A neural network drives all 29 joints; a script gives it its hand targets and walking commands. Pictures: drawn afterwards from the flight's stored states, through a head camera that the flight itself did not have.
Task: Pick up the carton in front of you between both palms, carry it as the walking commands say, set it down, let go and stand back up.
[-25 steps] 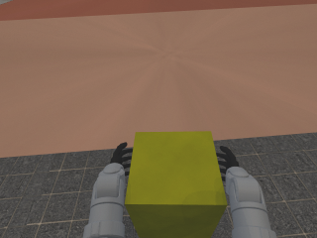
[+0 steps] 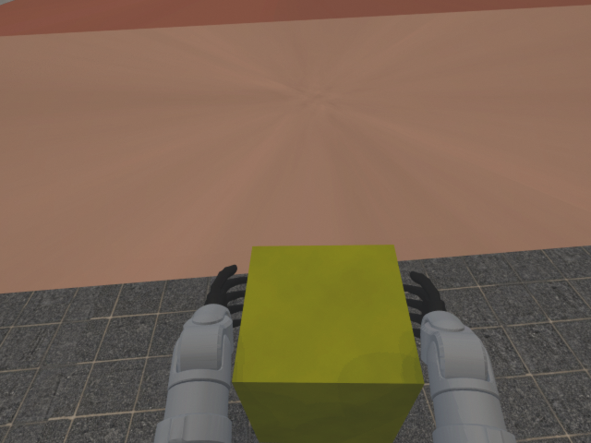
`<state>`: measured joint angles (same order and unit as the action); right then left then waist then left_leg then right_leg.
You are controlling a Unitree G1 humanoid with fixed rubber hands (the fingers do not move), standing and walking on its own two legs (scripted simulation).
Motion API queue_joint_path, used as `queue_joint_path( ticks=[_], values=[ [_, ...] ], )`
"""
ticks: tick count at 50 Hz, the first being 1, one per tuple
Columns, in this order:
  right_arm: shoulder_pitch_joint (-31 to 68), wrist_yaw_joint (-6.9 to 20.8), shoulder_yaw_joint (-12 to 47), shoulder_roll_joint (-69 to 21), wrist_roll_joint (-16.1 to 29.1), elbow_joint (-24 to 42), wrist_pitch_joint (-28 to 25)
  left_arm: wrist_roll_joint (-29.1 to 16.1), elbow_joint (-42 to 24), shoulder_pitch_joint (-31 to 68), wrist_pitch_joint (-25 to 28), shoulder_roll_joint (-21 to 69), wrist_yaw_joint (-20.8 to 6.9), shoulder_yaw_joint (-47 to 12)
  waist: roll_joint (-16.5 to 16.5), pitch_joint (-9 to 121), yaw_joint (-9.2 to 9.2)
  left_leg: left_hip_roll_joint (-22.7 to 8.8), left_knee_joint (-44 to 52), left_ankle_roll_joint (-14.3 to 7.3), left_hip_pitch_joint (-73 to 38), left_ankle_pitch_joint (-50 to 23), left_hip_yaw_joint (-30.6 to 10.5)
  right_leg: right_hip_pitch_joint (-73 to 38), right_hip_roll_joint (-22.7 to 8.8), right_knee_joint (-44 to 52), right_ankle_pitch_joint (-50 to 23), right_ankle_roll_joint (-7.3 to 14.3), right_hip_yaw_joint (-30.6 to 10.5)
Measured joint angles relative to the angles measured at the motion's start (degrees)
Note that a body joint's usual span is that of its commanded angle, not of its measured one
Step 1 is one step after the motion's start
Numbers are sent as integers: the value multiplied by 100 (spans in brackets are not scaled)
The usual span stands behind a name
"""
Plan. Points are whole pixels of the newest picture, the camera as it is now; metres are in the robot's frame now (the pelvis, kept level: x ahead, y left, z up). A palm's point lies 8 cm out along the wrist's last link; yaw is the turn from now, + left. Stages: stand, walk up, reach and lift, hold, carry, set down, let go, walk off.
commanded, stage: hold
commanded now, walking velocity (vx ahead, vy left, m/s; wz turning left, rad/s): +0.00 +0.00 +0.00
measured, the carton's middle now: (323, 347) +0.29 +0.00 -0.03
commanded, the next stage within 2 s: carry in 0.30 s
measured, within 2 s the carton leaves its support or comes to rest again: neither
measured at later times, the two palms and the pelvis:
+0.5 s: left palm (208, 302) +0.31 +0.17 +0.06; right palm (420, 305) +0.31 -0.13 +0.06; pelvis +0.02 +0.01 -0.01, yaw +2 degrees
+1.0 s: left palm (212, 205) +0.50 +0.20 +0.09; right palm (377, 199) +0.52 -0.10 +0.08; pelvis +0.24 +0.03 +0.00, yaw +3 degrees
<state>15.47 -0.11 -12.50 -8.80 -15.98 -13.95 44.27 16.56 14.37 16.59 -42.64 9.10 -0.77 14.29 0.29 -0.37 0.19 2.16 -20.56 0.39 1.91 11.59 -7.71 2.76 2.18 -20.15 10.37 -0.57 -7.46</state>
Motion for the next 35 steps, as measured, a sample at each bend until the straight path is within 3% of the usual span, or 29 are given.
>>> queue_joint_path(
  ticks=[14,18,21,24,27,30,35],
  values=[
    [-75,-7,62,17,20,51,34,-44,-56,-82,-40,-21,22,-73,-1,25,4,2,36,-7,-24,-9,15,-19,-9,26,-3,-1,1],
    [-160,-26,123,37,86,193,70,-104,-196,-156,-91,-38,57,-167,-19,393,-33,-50,-502,-7,598,522,148,554,-74,-447,467,-2,200],
    [-285,-86,213,66,236,554,189,-220,-526,-246,-222,-58,123,-334,-27,623,-73,-166,-891,-33,1046,1017,370,884,-170,-622,664,7,401],
    [-406,-166,315,110,466,1014,401,-397,-1003,-353,-468,-80,207,-478,-117,758,-76,-202,-1001,-48,1229,847,636,1106,-319,-845,506,-47,467],
    [-445,-276,464,92,636,1392,764,-599,-1564,-540,-872,-147,314,-551,-173,906,-42,-193,-881,-55,1188,531,857,1373,-478,-1440,1186,-26,567],
    [-494,-421,690,96,726,1763,1206,-867,-2006,-662,-1315,-291,388,-590,-11,949,-21,-311,-667,-94,1045,681,906,1790,-451,-2065,1676,-4,998],
    [-661,-561,735,121,873,2713,1870,-1077,-2676,-652,-1876,-206,481,-638,197,857,-49,-528,-352,11,726,801,818,1824,-205,-936,914,16,1613]
  ],
)
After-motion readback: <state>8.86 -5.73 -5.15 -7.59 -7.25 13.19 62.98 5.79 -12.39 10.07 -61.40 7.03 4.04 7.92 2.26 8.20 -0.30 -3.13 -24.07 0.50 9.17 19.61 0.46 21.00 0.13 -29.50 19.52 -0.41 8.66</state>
